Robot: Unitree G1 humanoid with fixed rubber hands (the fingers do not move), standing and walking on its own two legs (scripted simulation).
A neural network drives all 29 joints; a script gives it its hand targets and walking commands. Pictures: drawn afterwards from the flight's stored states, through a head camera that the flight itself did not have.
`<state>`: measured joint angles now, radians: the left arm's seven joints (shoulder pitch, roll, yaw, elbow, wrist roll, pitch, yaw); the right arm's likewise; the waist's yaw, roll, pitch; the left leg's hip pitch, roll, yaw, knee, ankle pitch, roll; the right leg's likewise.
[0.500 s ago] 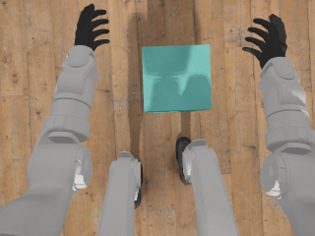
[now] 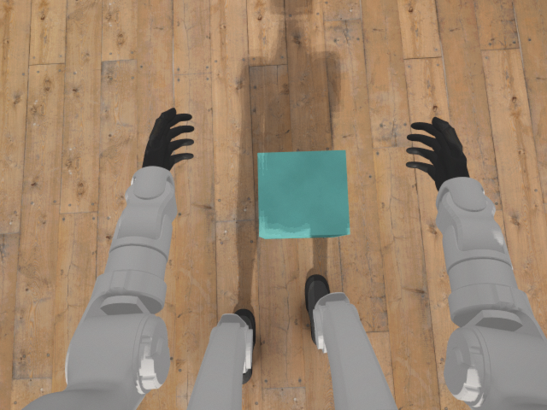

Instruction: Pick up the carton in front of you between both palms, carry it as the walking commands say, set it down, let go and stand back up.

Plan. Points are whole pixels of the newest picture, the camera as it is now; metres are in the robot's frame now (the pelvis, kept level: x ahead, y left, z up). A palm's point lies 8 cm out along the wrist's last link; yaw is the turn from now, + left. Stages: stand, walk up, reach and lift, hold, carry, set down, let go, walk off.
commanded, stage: let go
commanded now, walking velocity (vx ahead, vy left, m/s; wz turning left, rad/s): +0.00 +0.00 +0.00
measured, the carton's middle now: (300, 200) +0.45 -0.08 -0.54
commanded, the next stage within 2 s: stand in 1.12 s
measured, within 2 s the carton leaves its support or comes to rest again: neither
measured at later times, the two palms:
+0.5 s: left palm (65, 296) +0.30 +0.21 +0.01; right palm (527, 315) +0.24 -0.24 +0.02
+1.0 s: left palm out of the picture +0.25 +0.24 +0.05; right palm (521, 346) +0.22 -0.22 +0.04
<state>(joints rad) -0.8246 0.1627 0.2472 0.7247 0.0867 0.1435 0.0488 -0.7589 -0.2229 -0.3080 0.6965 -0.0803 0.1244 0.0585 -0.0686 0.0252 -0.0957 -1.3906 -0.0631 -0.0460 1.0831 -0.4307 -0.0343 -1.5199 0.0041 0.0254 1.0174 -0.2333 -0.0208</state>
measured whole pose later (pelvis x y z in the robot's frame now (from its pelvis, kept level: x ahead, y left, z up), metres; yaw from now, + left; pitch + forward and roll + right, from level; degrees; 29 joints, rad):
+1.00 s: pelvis +0.08 +0.02 +0.11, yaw -3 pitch -4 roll -1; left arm 0.20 0.20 0.05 0.43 0.02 0.11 -0.07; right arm 0.23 -0.22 -0.05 0.40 -0.02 0.14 0.06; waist 0.00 0.04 0.12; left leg -0.03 -0.01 -0.06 0.45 -0.35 0.02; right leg -0.16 0.03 0.02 0.42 -0.19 0.01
